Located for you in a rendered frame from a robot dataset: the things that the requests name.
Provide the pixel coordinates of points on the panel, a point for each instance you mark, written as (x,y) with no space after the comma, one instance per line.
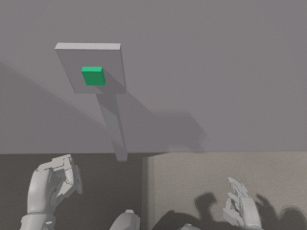
(73,57)

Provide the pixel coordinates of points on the button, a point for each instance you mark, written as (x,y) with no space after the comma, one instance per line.
(93,75)

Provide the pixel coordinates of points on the robot left forearm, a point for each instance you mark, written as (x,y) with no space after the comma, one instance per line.
(38,221)

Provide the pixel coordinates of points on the right robot hand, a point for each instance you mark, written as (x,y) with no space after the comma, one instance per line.
(246,212)

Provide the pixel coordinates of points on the left robot shin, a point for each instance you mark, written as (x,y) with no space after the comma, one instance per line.
(129,211)

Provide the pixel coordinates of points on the left robot hand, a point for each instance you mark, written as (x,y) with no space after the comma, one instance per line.
(61,174)

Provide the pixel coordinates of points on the left robot thigh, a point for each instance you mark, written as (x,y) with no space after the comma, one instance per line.
(126,221)

